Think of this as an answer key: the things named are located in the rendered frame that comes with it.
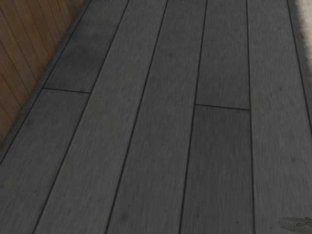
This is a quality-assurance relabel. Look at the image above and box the robot right hand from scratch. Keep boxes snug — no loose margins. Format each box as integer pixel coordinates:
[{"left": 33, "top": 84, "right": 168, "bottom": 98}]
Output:
[{"left": 278, "top": 216, "right": 312, "bottom": 234}]

